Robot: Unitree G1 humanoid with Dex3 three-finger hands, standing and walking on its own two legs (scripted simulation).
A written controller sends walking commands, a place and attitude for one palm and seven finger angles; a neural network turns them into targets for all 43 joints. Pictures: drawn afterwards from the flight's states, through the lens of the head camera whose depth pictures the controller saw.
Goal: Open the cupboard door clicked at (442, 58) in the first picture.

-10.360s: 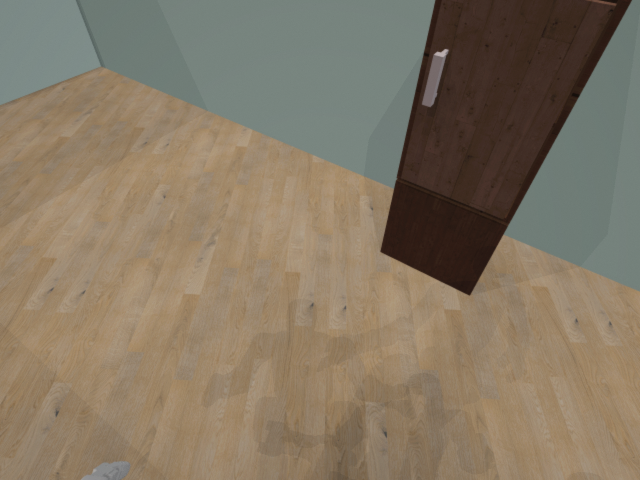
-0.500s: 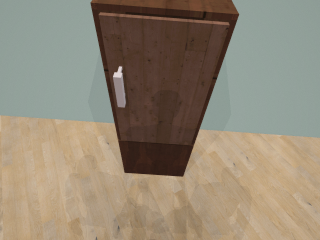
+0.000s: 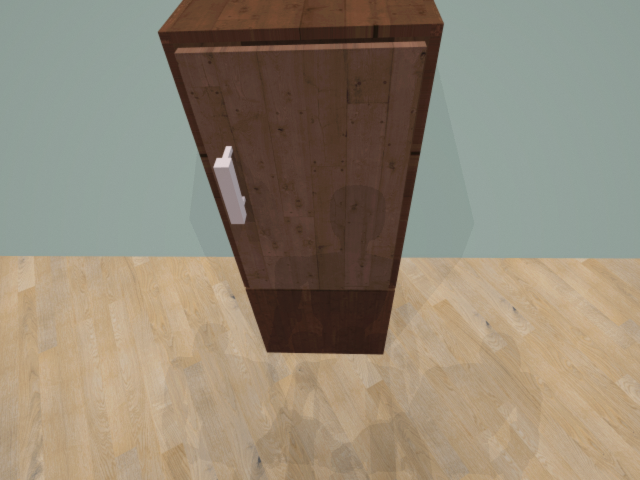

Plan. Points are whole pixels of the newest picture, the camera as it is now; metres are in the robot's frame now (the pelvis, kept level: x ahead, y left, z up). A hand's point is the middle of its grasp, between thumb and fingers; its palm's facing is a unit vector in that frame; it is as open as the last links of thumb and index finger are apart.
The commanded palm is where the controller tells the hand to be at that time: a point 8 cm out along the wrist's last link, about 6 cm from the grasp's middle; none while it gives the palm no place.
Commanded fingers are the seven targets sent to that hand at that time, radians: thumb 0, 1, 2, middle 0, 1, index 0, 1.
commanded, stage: come to a stop and stand still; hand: left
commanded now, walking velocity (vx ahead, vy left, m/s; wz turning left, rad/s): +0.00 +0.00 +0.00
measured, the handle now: (233, 185) +0.58 +0.19 +0.02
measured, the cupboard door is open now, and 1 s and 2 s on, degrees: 0 0 0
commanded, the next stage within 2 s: look again from close up in 0.70 s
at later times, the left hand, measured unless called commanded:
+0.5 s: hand out of the picture +0.06 +0.16 -0.17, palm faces +0.03 -0.97 -0.23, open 7.3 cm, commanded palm none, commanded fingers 0.00 0.90 0.90 -0.20 -0.30 -0.20 -0.30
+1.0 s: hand out of the picture +0.06 +0.15 -0.17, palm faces +0.04 -0.98 -0.21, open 7.3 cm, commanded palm none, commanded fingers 0.00 0.90 0.90 -0.20 -0.30 -0.20 -0.30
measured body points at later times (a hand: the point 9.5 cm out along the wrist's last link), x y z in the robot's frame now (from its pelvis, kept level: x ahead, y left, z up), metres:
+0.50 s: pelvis +0.04 -0.03 +0.00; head +0.06 -0.04 +0.45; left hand +0.06 +0.21 -0.15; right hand +0.05 -0.25 -0.17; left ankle -0.02 +0.11 -0.74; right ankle +0.04 -0.12 -0.74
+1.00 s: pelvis +0.05 -0.03 +0.00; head +0.07 -0.03 +0.45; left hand +0.06 +0.20 -0.16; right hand +0.06 -0.25 -0.16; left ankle -0.02 +0.11 -0.74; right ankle +0.04 -0.12 -0.74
